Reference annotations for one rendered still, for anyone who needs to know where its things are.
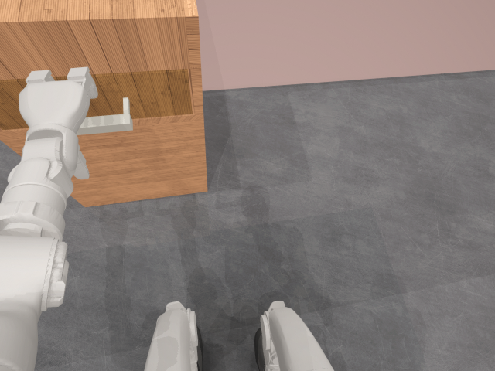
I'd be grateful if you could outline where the robot right thigh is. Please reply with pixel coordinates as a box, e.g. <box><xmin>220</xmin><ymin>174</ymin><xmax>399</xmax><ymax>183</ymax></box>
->
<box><xmin>261</xmin><ymin>307</ymin><xmax>334</xmax><ymax>371</ymax></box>

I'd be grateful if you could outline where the handle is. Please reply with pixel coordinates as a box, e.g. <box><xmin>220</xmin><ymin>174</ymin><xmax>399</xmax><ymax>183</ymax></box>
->
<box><xmin>76</xmin><ymin>97</ymin><xmax>133</xmax><ymax>135</ymax></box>

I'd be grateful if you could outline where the drawer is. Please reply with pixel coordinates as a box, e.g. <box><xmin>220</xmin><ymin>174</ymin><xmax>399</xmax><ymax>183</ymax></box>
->
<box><xmin>0</xmin><ymin>69</ymin><xmax>193</xmax><ymax>130</ymax></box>

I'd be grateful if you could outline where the robot left hand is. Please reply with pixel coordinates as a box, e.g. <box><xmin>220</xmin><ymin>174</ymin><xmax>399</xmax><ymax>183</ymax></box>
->
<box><xmin>19</xmin><ymin>67</ymin><xmax>98</xmax><ymax>179</ymax></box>

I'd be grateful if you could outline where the robot thigh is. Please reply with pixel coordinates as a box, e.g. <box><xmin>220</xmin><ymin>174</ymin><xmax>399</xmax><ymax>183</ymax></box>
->
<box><xmin>261</xmin><ymin>307</ymin><xmax>334</xmax><ymax>371</ymax></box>
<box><xmin>144</xmin><ymin>308</ymin><xmax>198</xmax><ymax>371</ymax></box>

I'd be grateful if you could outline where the left robot forearm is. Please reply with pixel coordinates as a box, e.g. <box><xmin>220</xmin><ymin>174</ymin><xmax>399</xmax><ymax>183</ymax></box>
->
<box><xmin>0</xmin><ymin>124</ymin><xmax>79</xmax><ymax>242</ymax></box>

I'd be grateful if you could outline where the cabinet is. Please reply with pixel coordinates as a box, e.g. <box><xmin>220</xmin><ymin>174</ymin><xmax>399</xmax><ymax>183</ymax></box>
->
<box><xmin>0</xmin><ymin>0</ymin><xmax>207</xmax><ymax>207</ymax></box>

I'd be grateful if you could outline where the robot left upper arm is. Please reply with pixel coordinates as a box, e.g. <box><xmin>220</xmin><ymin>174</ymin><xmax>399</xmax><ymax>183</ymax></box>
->
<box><xmin>0</xmin><ymin>235</ymin><xmax>69</xmax><ymax>371</ymax></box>

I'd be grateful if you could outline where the robot left thigh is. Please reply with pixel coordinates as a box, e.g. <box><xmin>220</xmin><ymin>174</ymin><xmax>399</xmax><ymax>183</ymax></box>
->
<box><xmin>144</xmin><ymin>308</ymin><xmax>198</xmax><ymax>371</ymax></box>

